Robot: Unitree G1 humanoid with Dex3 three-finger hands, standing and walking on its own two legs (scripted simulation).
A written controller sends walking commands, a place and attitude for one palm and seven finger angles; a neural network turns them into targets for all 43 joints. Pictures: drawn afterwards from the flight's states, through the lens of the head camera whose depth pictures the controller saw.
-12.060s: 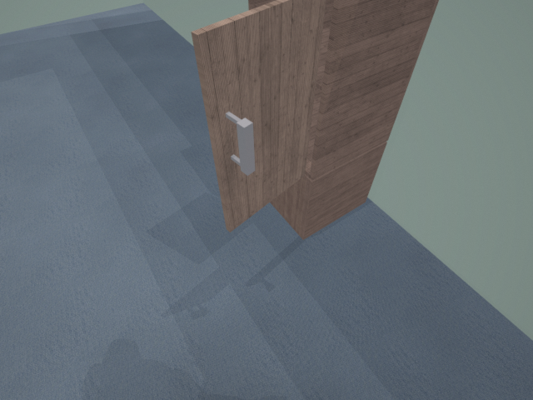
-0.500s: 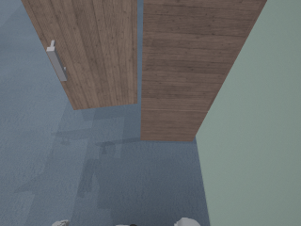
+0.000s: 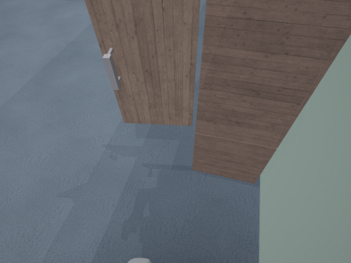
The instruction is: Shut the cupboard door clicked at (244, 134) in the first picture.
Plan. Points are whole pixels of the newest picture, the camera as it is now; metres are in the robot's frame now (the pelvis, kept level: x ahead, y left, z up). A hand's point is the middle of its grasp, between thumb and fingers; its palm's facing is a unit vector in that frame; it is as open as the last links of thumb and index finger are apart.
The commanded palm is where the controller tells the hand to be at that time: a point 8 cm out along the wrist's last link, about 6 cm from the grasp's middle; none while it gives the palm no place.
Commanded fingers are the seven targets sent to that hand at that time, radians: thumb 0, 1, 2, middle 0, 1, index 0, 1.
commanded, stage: take the last steps up to it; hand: left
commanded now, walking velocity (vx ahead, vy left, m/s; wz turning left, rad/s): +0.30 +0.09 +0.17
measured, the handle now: (113, 69) +0.74 +0.29 +0.00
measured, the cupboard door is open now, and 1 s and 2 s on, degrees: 100 100 100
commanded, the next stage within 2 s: come to a stop and stand still in 0.84 s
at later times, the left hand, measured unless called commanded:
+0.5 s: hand (99, 256) +0.15 +0.22 -0.17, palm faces +0.04 -0.98 -0.20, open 7.4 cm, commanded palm none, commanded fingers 0.00 0.90 0.90 -0.20 -0.30 -0.20 -0.30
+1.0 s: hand (107, 238) +0.20 +0.22 -0.19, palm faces +0.19 -0.97 -0.16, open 7.3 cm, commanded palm none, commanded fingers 0.00 0.90 0.90 -0.20 -0.30 -0.20 -0.30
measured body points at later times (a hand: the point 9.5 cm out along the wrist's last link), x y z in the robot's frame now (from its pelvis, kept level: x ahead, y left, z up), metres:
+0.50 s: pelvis +0.09 +0.03 -0.01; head +0.12 +0.03 +0.44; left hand +0.15 +0.27 -0.15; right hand +0.05 -0.20 -0.16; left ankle -0.01 +0.13 -0.74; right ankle +0.17 -0.08 -0.72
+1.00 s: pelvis +0.26 +0.06 -0.01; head +0.28 +0.07 +0.44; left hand +0.19 +0.27 -0.17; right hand +0.38 -0.17 -0.15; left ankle +0.33 +0.17 -0.74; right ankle +0.18 -0.08 -0.74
